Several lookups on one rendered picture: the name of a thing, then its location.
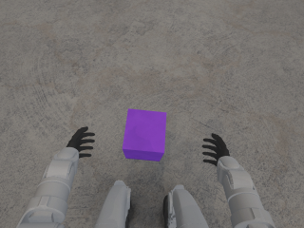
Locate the robot right forearm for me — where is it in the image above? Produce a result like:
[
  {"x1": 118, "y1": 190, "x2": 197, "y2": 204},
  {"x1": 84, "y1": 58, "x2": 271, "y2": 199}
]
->
[{"x1": 217, "y1": 156, "x2": 276, "y2": 228}]

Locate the carton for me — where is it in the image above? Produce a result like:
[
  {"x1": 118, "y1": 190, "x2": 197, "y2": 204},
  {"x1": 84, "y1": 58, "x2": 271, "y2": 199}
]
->
[{"x1": 122, "y1": 108, "x2": 167, "y2": 162}]

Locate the robot left forearm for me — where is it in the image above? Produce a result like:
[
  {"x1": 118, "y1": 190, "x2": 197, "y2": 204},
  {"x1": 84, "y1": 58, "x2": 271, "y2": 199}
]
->
[{"x1": 15, "y1": 147, "x2": 79, "y2": 228}]

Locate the left robot hand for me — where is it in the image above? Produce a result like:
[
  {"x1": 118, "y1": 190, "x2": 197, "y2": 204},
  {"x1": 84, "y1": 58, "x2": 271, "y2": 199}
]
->
[{"x1": 66, "y1": 126, "x2": 95, "y2": 159}]

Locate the right robot foot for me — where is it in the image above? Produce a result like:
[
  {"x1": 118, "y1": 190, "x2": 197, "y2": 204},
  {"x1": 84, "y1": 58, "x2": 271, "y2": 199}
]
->
[{"x1": 162, "y1": 195, "x2": 177, "y2": 228}]

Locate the right robot hand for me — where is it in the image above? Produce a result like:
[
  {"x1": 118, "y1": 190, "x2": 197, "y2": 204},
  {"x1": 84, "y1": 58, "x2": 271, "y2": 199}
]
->
[{"x1": 202, "y1": 133, "x2": 230, "y2": 166}]

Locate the right robot shin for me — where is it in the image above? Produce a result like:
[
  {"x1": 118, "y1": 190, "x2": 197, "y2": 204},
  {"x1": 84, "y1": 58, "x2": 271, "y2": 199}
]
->
[{"x1": 167, "y1": 184, "x2": 184, "y2": 228}]

